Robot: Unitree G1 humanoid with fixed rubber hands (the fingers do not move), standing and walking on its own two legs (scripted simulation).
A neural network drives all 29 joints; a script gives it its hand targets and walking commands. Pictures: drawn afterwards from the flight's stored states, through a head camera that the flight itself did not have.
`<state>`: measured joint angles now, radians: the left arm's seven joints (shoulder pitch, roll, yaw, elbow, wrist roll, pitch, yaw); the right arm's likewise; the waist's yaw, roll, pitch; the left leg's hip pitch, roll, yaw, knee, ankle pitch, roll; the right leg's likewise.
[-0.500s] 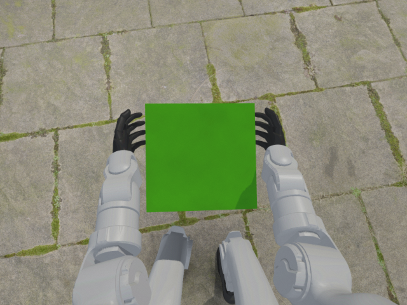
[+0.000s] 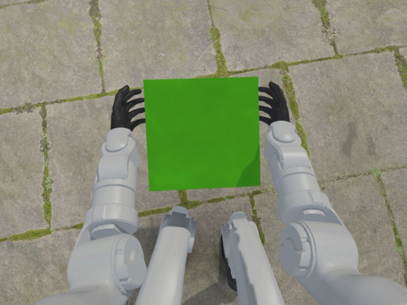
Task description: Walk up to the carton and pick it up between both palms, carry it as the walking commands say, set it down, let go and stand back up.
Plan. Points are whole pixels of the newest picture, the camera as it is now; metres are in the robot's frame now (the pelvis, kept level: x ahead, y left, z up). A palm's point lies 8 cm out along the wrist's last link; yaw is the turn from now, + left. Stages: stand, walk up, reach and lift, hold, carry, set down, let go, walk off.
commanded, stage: set down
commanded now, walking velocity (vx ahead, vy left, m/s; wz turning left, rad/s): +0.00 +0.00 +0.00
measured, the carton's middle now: (201, 134) +0.45 +0.04 -0.18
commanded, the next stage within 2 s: none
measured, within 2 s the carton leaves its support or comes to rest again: neither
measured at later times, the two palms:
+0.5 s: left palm (134, 135) +0.44 +0.19 -0.18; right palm (263, 130) +0.47 -0.11 -0.18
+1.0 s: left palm (141, 133) +0.47 +0.20 -0.26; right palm (254, 128) +0.50 -0.11 -0.27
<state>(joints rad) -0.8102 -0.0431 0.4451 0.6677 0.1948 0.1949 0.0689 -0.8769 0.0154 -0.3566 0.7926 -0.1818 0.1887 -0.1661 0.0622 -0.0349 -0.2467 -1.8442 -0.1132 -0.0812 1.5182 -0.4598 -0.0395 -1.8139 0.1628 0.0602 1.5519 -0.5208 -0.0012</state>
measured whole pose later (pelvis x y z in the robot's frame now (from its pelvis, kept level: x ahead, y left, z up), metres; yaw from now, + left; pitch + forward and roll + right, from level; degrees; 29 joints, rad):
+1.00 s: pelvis -0.03 +0.00 -0.14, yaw +0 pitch +48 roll +1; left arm -1.13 0.11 0.41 0.78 0.09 0.21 0.09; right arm -1.24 -0.13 -0.28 0.95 -0.09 0.19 -0.19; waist 0.07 -0.03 -0.03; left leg -2.29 -0.12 -0.04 1.96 -0.50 -0.05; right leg -2.26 0.19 0.03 2.00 -0.58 0.03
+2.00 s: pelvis -0.03 +0.00 -0.19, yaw -1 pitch +38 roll +1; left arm -1.29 0.20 0.38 0.96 0.06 0.19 0.04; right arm -1.39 -0.22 -0.24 1.12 -0.04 0.17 -0.13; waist 0.07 -0.02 0.22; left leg -2.28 -0.07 0.00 2.17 -0.55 -0.03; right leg -2.26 0.15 -0.02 2.21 -0.63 0.00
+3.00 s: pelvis -0.02 +0.00 -0.20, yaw +0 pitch +37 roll +1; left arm -1.33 0.24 0.37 1.03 0.03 0.13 0.01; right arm -1.41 -0.22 -0.25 1.10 -0.06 0.13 -0.07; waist 0.07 -0.01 0.29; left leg -2.29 -0.04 0.02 2.22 -0.58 0.00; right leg -2.26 0.11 -0.04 2.27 -0.66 -0.02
